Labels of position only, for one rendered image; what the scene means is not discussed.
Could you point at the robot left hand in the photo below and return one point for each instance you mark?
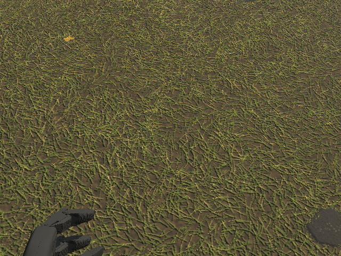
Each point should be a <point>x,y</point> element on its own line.
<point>44,241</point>

